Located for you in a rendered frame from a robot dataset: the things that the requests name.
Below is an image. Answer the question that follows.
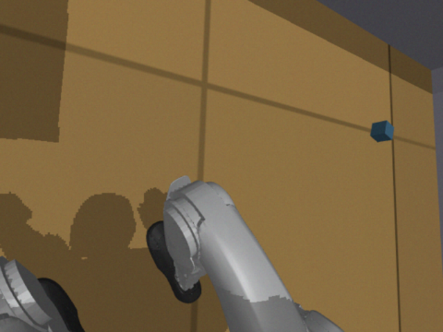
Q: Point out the left robot foot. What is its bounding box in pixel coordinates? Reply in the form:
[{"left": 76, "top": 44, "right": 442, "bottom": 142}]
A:
[{"left": 38, "top": 278, "right": 85, "bottom": 332}]

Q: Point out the right robot foot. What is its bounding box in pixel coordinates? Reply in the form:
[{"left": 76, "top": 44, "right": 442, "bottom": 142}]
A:
[{"left": 146, "top": 221, "right": 201, "bottom": 304}]

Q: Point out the right robot hand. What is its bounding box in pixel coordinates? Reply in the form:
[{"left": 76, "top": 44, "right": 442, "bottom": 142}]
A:
[{"left": 294, "top": 302, "right": 344, "bottom": 332}]

